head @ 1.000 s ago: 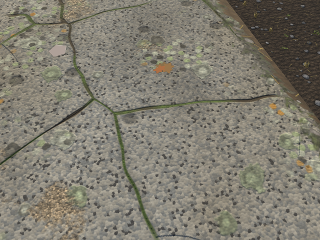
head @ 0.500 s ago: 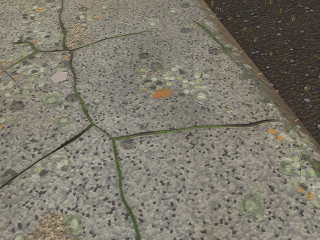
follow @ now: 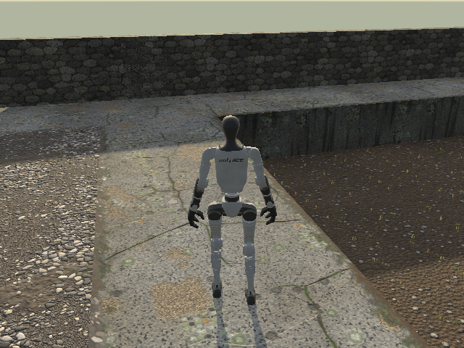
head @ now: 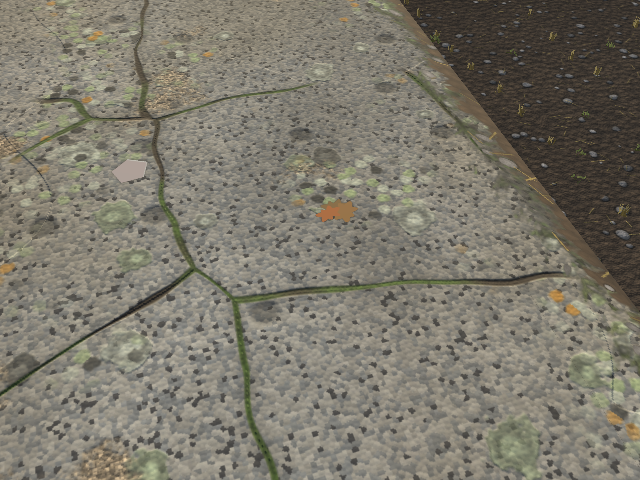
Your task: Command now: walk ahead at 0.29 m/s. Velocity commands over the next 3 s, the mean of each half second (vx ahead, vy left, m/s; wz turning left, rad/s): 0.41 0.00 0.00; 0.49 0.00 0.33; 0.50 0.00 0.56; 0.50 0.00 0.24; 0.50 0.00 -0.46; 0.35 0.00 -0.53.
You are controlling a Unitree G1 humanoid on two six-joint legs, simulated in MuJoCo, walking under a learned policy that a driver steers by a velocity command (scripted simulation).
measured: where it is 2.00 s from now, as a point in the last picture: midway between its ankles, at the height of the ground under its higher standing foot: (234, 296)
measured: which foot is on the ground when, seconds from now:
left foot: down 0.00-0.54, up 0.56-1.00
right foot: down 0.00-0.04, up 0.06-0.50, down 0.52-1.00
